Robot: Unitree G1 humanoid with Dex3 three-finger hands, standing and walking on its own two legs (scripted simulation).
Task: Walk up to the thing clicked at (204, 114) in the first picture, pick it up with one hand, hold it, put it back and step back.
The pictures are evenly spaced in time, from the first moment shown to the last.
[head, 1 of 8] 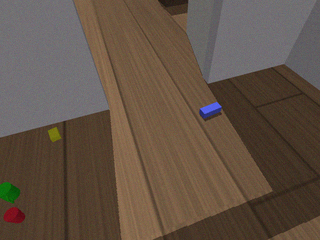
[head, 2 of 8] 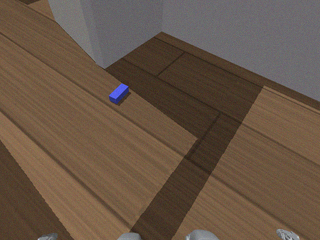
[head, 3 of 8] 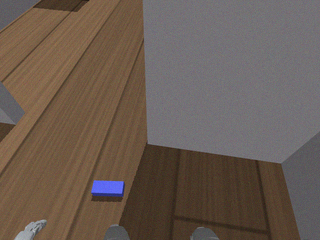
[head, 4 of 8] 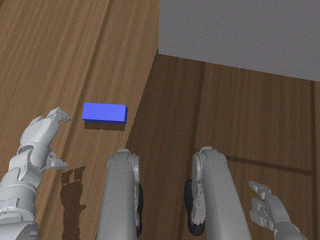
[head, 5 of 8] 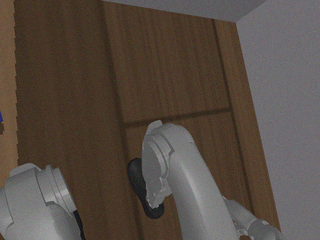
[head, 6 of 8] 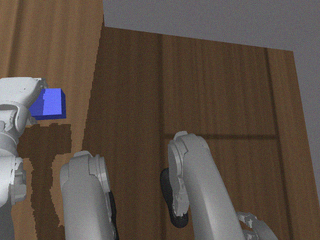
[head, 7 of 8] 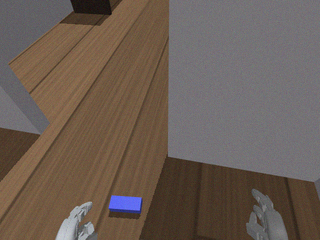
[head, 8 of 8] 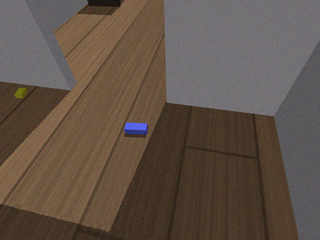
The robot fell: no
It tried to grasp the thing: yes
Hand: left
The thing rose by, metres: 0.69
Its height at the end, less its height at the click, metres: +0.00
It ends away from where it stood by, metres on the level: 0.02
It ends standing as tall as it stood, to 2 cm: yes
